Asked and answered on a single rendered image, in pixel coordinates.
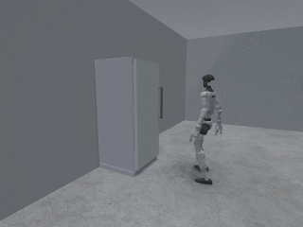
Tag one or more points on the robot right upper arm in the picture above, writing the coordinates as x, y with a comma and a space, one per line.
217, 102

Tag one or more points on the robot left thigh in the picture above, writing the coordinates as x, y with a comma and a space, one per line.
197, 146

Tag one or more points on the left robot hand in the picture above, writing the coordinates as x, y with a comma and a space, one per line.
194, 133

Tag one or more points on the robot head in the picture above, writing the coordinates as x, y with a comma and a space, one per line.
206, 79

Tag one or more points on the robot left upper arm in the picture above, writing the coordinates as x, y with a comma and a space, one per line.
204, 98

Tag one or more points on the robot right forearm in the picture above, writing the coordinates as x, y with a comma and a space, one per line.
219, 116

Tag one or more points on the robot left forearm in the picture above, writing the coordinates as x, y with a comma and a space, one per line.
201, 120

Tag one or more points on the fridge door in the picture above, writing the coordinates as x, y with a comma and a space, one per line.
146, 111

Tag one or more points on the handle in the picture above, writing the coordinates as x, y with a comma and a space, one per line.
161, 102

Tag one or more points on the right robot hand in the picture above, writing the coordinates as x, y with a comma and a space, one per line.
217, 128

